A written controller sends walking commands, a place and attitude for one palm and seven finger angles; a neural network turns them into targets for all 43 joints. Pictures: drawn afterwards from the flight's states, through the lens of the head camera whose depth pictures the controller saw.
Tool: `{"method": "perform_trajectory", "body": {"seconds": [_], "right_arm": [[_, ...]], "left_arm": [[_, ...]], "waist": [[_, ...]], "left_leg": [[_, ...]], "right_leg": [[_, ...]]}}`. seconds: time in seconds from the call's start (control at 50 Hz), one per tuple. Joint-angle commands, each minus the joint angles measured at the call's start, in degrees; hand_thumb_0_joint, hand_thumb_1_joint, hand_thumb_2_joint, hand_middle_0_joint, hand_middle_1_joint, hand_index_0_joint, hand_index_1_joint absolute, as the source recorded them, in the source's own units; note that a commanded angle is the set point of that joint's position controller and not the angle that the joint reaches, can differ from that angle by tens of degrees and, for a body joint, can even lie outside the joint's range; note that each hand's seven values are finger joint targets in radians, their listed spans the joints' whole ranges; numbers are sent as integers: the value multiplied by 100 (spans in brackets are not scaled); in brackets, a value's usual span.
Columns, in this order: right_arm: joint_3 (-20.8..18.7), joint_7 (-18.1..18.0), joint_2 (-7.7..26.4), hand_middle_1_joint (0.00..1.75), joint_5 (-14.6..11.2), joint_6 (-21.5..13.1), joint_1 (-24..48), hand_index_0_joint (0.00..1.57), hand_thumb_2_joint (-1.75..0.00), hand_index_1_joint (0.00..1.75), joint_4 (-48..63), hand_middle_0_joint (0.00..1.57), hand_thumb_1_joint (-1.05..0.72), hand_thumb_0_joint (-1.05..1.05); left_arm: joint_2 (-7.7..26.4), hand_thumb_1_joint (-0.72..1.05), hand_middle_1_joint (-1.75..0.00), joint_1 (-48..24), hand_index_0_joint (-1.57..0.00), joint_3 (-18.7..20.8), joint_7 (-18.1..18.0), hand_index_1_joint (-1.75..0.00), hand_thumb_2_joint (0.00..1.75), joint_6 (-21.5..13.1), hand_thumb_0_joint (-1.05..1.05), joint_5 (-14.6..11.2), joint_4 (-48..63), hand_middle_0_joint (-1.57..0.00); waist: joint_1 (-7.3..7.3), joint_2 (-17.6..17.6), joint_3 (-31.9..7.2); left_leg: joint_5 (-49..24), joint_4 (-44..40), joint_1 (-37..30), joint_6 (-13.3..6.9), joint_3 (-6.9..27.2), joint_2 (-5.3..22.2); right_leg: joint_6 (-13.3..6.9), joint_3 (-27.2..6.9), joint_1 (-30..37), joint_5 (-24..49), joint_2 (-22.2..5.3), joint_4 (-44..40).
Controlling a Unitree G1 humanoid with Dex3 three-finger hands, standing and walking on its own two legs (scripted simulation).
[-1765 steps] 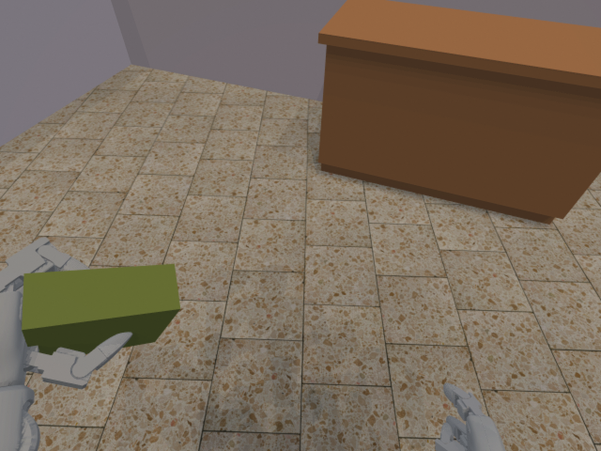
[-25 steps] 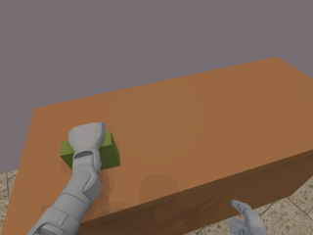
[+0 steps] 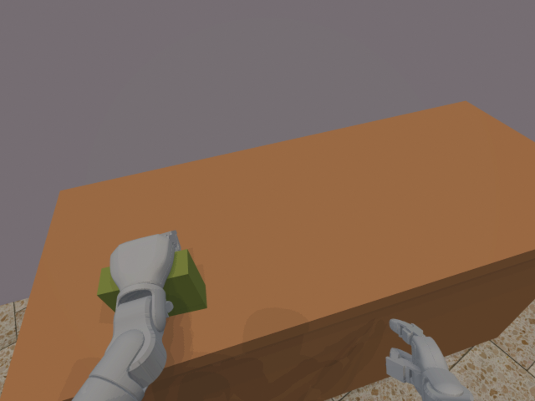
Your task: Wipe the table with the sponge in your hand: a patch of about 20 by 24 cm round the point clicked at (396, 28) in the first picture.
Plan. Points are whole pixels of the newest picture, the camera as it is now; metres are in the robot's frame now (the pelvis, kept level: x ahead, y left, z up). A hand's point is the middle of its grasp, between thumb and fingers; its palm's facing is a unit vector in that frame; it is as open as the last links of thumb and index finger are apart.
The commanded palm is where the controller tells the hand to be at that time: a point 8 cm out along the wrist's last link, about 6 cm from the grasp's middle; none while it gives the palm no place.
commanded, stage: slide across to the third lane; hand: left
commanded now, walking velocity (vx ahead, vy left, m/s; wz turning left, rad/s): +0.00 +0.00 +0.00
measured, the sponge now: (161, 294) +0.28 +0.23 +0.00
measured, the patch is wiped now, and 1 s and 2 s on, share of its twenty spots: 0.40 0.65 0.80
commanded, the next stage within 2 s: wipe forward along the third lane in 0.74 s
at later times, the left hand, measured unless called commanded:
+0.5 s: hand (176, 279) +0.28 +0.19 +0.05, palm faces -0.01 -0.07 -1.00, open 9.1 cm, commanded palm +0.25 +0.16 +0.10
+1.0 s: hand (212, 263) +0.32 +0.14 +0.05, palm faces -0.02 -0.07 -1.00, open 9.1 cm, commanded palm +0.29 +0.13 +0.09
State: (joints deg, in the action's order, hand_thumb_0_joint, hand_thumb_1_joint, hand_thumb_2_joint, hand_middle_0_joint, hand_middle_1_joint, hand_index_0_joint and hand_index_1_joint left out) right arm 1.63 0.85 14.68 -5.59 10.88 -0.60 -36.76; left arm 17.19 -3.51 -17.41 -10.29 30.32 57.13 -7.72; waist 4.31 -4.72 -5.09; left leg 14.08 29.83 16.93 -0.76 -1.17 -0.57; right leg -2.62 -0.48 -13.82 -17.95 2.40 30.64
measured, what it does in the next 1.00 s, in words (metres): stands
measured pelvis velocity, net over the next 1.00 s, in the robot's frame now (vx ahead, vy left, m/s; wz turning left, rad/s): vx -0.02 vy -0.02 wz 0.02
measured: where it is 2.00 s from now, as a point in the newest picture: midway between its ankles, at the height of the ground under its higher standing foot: outside the picture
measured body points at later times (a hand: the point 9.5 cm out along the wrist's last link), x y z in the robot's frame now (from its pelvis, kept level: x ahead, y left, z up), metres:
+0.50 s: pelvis -0.01 -0.01 +0.00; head -0.03 -0.05 +0.45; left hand +0.28 +0.19 +0.10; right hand +0.23 -0.21 -0.09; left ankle +0.02 +0.11 -0.73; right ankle -0.02 -0.09 -0.73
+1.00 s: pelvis -0.02 -0.02 +0.00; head -0.04 -0.06 +0.45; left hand +0.31 +0.14 +0.10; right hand +0.23 -0.22 -0.09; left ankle +0.02 +0.11 -0.73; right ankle -0.02 -0.09 -0.73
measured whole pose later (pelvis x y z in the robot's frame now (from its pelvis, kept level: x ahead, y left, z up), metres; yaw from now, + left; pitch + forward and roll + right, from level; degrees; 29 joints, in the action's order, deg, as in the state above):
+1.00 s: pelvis -0.02 -0.02 +0.00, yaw +1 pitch +1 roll +1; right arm 1.0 1.2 13.6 -5.6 11.6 1.2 -40.7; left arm 8.2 -21.1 -26.5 -10.8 34.6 55.6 -25.7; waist 4.7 -4.3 -5.8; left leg 12.5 29.8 18.4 0.6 0.1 -0.1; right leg -4.0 0.7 -15.8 -17.6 3.0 32.4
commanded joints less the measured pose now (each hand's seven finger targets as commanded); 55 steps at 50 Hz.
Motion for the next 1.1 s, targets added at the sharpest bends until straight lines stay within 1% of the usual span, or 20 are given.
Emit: {"method": "perform_trajectory", "body": {"seconds": [0.0, 0.08, 0.1, 0.18, 0.2, 0.38, 0.4, 0.58, 0.6, 0.68, 0.7, 0.76, 0.78, 0.8, 0.88, 0.94, 0.98, 1.0, 1.06, 1.08], "right_arm": [[-197, -8, 527, 30, 7, -339, 1354, 20, -90, 30, 1074, 20, -90, 0], [-214, -90, 592, 30, 40, -361, 1388, 20, -90, 30, 931, 20, -90, 0], [-215, -90, 529, 30, 22, -357, 1373, 20, -90, 30, 1013, 20, -90, 0], [-246, -103, 541, 30, 51, -399, 1406, 20, -90, 30, 957, 20, -90, 0], [-234, -98, 496, 30, 34, -411, 1406, 20, -90, 30, 997, 20, -90, 0], [-265, -84, 484, 30, 53, -476, 1425, 20, -90, 30, 855, 20, -90, 0], [-259, -69, 429, 30, 33, -499, 1405, 20, -90, 30, 899, 20, -90, 0], [-268, -37, 440, 30, 13, -450, 1502, 20, -90, 30, 729, 20, -90, 0], [-253, -11, 412, 30, 4, -445, 1485, 20, -90, 30, 745, 20, -90, 0], [-269, 41, 429, 30, 12, -383, 1529, 20, -90, 30, 713, 20, -90, 0], [-259, 64, 384, 30, -3, -390, 1520, 20, -90, 30, 763, 20, -90, 0], [-265, 103, 367, 30, -11, -349, 1554, 20, -90, 30, 715, 20, -90, 0], [-272, 88, 416, 30, -1, -327, 1561, 20, -90, 30, 690, 20, -90, 0], [-264, 101, 383, 30, -4, -327, 1532, 20, -90, 30, 699, 20, -90, 0], [-248, 39, 448, 30, 0, -227, 1551, 20, -90, 30, 573, 20, -90, 0], [-247, -14, 427, 30, -3, -204, 1479, 20, -90, 30, 581, 20, -90, 0], [-243, -82, 492, 30, 7, -159, 1439, 20, -90, 30, 520, 20, -90, 0], [-238, -110, 465, 30, 6, -157, 1371, 20, -90, 30, 537, 20, -90, 0], [-250, -150, 473, 30, 2, -141, 1259, 20, -90, 30, 530, 20, -90, 0], [-266, -170, 522, 30, 21, -123, 1246, 20, -90, 30, 516, 20, -90, 0]], "left_arm": [[65, 10, -160, -15, -120, 59, 214, -160, 130, 13, 0, -302, 563, -120], [422, 10, -160, -606, -120, 346, 182, -160, 130, 25, 0, -224, 521, -120], [91, 10, -160, -689, -120, 20, 202, -160, 130, 53, 0, -235, 646, -120], [231, 10, -160, -1106, -120, 68, 238, -160, 130, -12, 0, -195, 739, -120], [-9, 10, -160, -1132, -120, -158, 274, -160, 130, -27, 0, -216, 750, -120], [-92, 10, -160, -1783, -120, -254, 221, -160, 130, -263, 0, -180, 617, -120], [-431, 10, -160, -1852, -120, -553, 209, -160, 130, -271, 0, -209, 599, -120], [-413, 10, -160, -2557, -120, -496, 19, -160, 130, -84, 0, -174, 32, -120], [-674, 10, -160, -2604, -120, -741, 8, -160, 130, -43, 0, -156, -65, -120], [-581, 10, -160, -2762, -120, -618, -41, -160, 130, 51, 0, -167, -220, -120], [-895, 10, -160, -2810, -120, -915, -43, -160, 130, 87, 0, -197, -257, -120], [-980, 10, -160, -2932, -120, -977, -68, -160, 130, 154, 0, -184, -467, -120], [-691, 10, -160, -3011, -120, -684, -96, -160, 130, 164, 0, -213, -470, -120], [-949, 10, -160, -3064, -120, -921, -114, -160, 130, 197, 0, -201, -525, -120], [-509, 10, -160, -3271, -120, -428, -168, -160, 130, 317, 0, -160, -1012, -120], [-711, 10, -160, -3369, -120, -653, -159, -160, 130, 368, 0, -93, -1278, -120], [-292, 10, -160, -3516, -120, -225, -151, -160, 130, 369, 0, -80, -1509, -120], [-545, 10, -160, -3677, -120, -489, -145, -160, 130, 352, 0, -49, -1542, -120], [-489, 10, -160, -3646, -120, -412, -130, -160, 130, 312, 0, 10, -1889, -120], [-121, 10, -160, -3551, -120, 16, -152, -160, 130, 275, 0, -19, -1902, -120]], "waist": [[78, 972, -686], [57, 910, -451], [3, 855, -584], [18, 793, -700], [-11, 852, -773], [-29, 830, -715], [-59, 895, -799], [-37, 958, -886], [-50, 866, -970], [-11, 962, -1003], [-41, 950, -1015], [-37, 1039, -1013], [-29, 1046, -965], [-41, 972, -1100], [-26, 1150, -869], [-85, 1105, -934], [-84, 1128, -844], [-149, 1092, -968], [-141, 1033, -968], [-74, 1083, -1019]], "left_leg": [[-1088, -192, -468, -126, 343, -144], [-795, -236, -455, -128, 362, -146], [-806, -233, -499, -156, 325, -158], [-810, -239, -607, -170, 381, -155], [-848, -202, -629, -193, 368, -169], [-742, -284, -690, -159, 415, -109], [-751, -247, -711, -181, 373, -119], [-648, -283, -644, -133, 375, -102], [-705, -242, -675, -142, 327, -106], [-751, -239, -609, -123, 363, -94], [-784, -190, -630, -145, 295, -106], [-788, -171, -595, -130, 289, -98], [-727, -205, -541, -122, 331, -91], [-775, -159, -582, -138, 247, -109], [-598, -218, -364, -102, 264, -109], [-616, -176, -365, -117, 171, -137], [-486, -208, -230, -106, 217, -145], [-506, -182, -282, -125, 137, -152], [-554, -129, -201, -116, 135, -170], [-576, -143, -143, -109, 183, -171]], "right_leg": [[-144, -427, 197, 1834, -22, -474], [-165, -608, -39, 1495, -6, -616], [-143, -510, 26, 1444, -19, -589], [-179, -565, -12, 1387, -24, -602], [-157, -481, 39, 1450, -34, -579], [-186, -476, -144, 1190, -23, -616], [-160, -363, -112, 1228, -33, -583], [-176, -399, -161, 1053, -39, -598], [-173, -285, -135, 1117, -56, -540], [-191, -321, -128, 1193, -43, -513], [-167, -232, -101, 1270, -71, -491], [-162, -241, -148, 1295, -81, -485], [-180, -324, -154, 1229, -55, -518], [-160, -240, -79, 1327, -84, -466], [-171, -412, -162, 1215, -77, -584], [-137, -407, -133, 1290, -125, -593], [-156, -567, -182, 1167, -113, -674], [-124, -471, -127, 1215, -143, -625], [-137, -523, -172, 1358, -145, -608], [-159, -617, -93, 1452, -129, -621]]}}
